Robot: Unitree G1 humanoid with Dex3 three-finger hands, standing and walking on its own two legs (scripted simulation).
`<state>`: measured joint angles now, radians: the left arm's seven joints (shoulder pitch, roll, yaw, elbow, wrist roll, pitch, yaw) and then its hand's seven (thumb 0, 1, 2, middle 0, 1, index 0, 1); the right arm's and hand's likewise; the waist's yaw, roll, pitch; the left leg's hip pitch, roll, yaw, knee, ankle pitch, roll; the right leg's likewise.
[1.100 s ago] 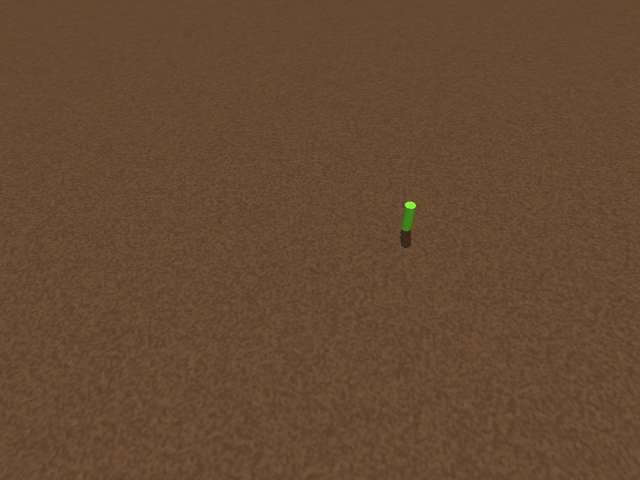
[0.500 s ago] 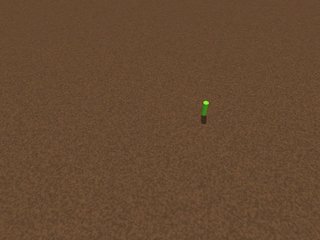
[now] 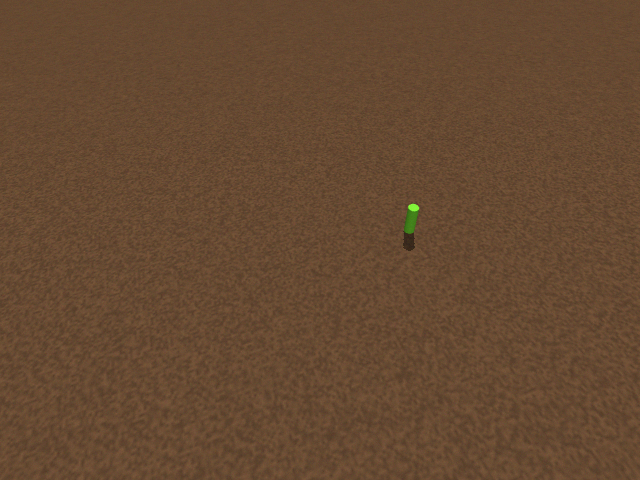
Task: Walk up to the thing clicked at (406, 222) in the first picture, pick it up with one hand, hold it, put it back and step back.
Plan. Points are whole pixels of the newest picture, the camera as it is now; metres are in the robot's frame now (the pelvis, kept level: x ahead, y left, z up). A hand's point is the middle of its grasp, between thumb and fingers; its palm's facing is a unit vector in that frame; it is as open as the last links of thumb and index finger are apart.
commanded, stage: stand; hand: left
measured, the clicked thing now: (411, 219) +1.21 -0.33 -0.71
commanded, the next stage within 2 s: walk up in 0.02 s
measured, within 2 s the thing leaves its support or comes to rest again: neither
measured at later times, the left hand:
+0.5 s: hand (235, 446) +0.21 +0.16 -0.14, palm faces -0.18 -0.90 -0.39, open 7.4 cm
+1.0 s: hand (299, 280) +0.50 +0.08 -0.15, palm faces -0.41 -0.84 -0.35, open 7.4 cm
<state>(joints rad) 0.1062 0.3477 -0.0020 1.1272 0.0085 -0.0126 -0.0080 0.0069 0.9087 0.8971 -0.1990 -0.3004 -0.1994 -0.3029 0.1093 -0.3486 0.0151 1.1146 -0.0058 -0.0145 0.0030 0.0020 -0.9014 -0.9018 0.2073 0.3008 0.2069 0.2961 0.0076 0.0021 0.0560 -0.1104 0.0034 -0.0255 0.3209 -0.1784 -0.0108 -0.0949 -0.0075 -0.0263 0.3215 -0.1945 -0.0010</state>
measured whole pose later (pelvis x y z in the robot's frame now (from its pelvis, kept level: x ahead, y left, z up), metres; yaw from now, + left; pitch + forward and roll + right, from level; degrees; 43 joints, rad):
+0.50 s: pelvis +0.10 -0.10 -0.02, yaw -12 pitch -3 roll +0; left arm 0.29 0.39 0.07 0.91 0.01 -0.04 -0.08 0.01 0.91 0.90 -0.20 -0.30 -0.20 -0.30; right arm 0.23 -0.47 -0.08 0.95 -0.02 -0.03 0.05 0.01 -0.90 -0.90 0.20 0.30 0.20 0.30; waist 0.03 0.07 0.08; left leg -0.39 0.07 0.04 1.05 -0.39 0.03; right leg -0.27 0.00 -0.04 0.58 -0.26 -0.04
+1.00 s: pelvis +0.32 -0.15 -0.01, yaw -20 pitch -2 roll +1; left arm 0.26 0.45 0.05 0.85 0.00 -0.05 -0.08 0.01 0.91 0.90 -0.20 -0.30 -0.20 -0.30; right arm 0.33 -0.41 -0.05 0.82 -0.02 -0.09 0.06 0.00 -0.90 -0.90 0.21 0.30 0.21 0.30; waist -0.03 -0.05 0.08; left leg -0.16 0.07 0.14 0.48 -0.29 0.00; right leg -0.49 -0.06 0.02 0.85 -0.34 -0.01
